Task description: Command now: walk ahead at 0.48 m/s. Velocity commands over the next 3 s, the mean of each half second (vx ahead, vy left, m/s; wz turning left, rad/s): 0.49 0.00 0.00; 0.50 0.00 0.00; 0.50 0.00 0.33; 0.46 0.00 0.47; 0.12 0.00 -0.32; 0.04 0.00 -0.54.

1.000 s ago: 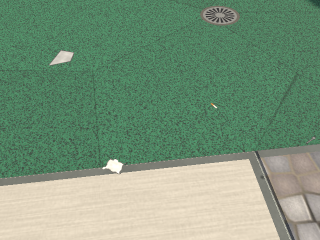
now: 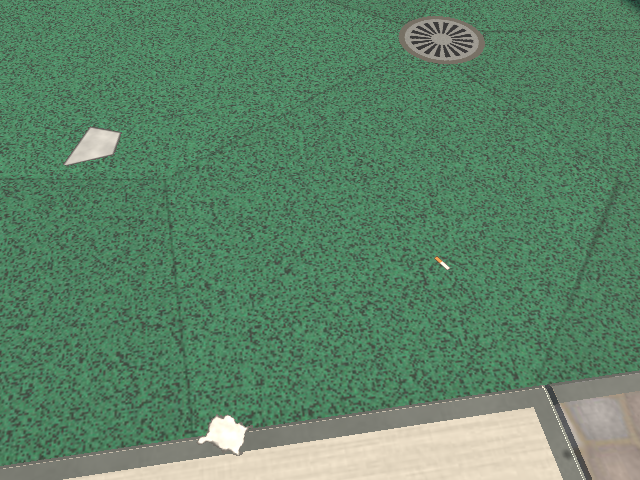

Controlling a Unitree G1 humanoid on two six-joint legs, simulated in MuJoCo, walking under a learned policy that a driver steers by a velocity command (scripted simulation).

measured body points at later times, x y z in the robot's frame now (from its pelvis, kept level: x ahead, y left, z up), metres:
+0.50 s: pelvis +0.28 -0.04 +0.00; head +0.30 -0.05 +0.45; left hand +0.20 +0.19 -0.14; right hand +0.42 -0.27 -0.13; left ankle +0.44 +0.12 -0.68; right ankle +0.23 -0.10 -0.74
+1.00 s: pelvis +0.54 +0.01 +0.00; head +0.56 +0.02 +0.45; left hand +0.67 +0.26 -0.13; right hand +0.49 -0.25 -0.14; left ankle +0.48 +0.07 -0.74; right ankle +0.68 -0.15 -0.68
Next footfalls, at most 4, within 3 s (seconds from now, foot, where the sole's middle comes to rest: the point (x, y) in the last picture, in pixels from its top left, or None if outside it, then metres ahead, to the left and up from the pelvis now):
0.14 right None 0.27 -0.10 -0.78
0.68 left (284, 462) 0.52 0.07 -0.78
1.26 right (357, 336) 0.87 -0.12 -0.88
1.74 left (261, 278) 1.06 0.13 -0.88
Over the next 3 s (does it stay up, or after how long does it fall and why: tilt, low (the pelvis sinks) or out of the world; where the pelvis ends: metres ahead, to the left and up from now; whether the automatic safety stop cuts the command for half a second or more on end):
stays up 1.17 0.18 -0.09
